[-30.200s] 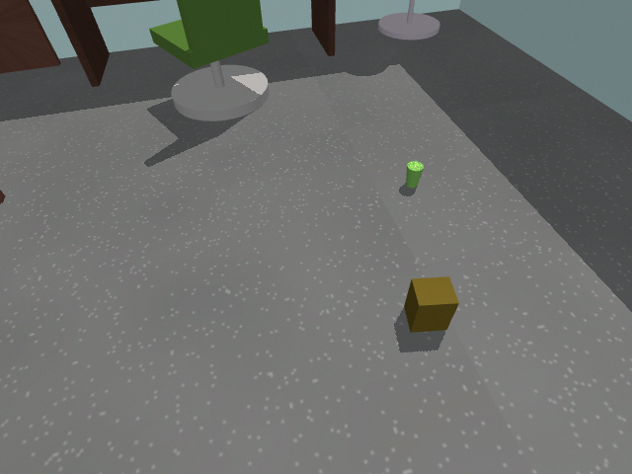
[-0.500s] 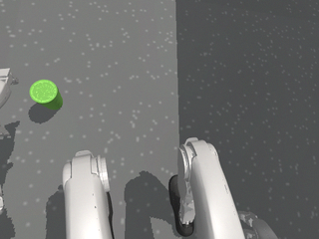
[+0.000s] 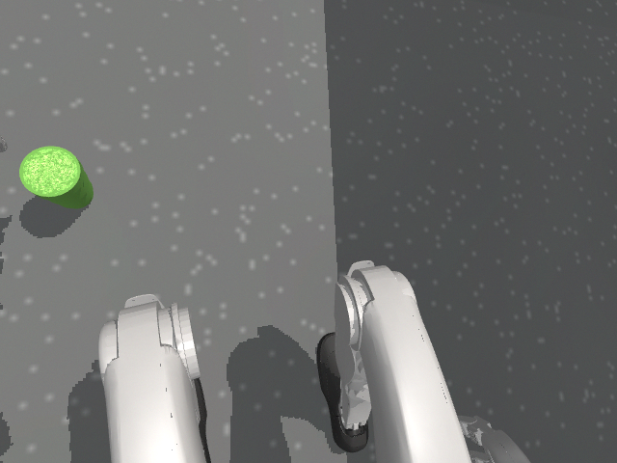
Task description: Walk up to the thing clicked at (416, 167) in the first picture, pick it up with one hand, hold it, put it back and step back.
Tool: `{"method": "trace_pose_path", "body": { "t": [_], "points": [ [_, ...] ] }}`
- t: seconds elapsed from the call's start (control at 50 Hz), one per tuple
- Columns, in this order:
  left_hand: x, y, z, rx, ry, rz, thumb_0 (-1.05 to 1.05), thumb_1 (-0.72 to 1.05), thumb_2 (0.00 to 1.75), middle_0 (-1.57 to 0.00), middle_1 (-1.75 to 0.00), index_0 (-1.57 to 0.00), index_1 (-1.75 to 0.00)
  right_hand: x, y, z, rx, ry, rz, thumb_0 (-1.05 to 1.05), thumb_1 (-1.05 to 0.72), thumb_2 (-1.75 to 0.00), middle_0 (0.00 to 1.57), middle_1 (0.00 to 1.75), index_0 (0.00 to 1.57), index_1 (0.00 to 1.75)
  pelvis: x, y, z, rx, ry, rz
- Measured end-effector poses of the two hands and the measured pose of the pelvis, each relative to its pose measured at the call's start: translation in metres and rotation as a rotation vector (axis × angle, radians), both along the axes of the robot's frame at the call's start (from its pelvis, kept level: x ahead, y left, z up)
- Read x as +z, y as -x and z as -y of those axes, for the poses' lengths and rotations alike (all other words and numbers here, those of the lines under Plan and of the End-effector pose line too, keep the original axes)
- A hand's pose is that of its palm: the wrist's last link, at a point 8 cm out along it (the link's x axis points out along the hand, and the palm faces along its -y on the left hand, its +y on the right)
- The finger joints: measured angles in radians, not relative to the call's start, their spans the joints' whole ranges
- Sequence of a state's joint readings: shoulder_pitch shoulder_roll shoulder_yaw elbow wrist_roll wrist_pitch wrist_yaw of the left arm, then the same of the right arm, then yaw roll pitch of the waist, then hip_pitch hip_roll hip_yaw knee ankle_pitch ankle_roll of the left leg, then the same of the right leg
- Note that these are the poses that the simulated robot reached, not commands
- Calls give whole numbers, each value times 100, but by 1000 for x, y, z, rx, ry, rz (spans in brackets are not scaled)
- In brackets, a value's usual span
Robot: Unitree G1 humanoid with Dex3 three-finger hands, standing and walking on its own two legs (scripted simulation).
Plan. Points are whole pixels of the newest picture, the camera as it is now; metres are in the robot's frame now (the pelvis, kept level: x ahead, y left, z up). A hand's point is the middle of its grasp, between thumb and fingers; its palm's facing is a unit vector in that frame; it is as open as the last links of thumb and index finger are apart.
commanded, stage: rise first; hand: left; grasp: from above
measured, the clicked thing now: (64, 183) +0.51 +0.32 -0.29
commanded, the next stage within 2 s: approach in 1.44 s
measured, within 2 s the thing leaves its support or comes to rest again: neither
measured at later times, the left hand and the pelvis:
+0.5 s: hand out of the picture +0.45 +0.37 -0.16, palm faces -0.45 -0.06 -0.89, open 14.0 cm; pelvis +0.00 +0.00 -0.01, yaw -1 degrees
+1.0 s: hand out of the picture +0.46 +0.37 -0.17, palm faces -0.45 -0.07 -0.89, open 14.0 cm; pelvis +0.00 +0.00 -0.01, yaw -1 degrees
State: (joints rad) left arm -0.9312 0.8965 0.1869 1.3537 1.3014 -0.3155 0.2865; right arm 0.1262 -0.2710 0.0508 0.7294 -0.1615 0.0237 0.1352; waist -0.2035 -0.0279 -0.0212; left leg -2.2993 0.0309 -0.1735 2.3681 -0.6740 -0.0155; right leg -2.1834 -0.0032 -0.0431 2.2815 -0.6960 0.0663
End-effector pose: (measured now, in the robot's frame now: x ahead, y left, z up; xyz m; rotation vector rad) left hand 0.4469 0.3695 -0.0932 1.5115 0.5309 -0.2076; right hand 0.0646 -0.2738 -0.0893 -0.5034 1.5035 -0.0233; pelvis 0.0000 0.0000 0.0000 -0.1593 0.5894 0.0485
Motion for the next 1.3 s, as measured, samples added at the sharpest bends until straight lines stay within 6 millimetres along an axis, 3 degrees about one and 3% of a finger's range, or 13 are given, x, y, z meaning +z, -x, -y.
{"method": "trace_pose_path", "body": {
  "t": [0.92, 1.3],
  "points": [
    [-20, -19, 4, -8, 0, -6, 0, -55, 103, -13, -100, -11, -102, -7, 17, -6, -4, -7, -27, 0, -92, -90, 20, 30, 21, 30, -14, 1, -2, -7, 19, 12],
    [-6, -22, 4, -16, -1, 7, 0, -52, 101, -16, -97, -14, -100, -3, 5, -7, -2, -10, 12, 0, -92, -90, 20, 30, 21, 30, -10, 2, -3, -5, 20, 12]
  ]
}}
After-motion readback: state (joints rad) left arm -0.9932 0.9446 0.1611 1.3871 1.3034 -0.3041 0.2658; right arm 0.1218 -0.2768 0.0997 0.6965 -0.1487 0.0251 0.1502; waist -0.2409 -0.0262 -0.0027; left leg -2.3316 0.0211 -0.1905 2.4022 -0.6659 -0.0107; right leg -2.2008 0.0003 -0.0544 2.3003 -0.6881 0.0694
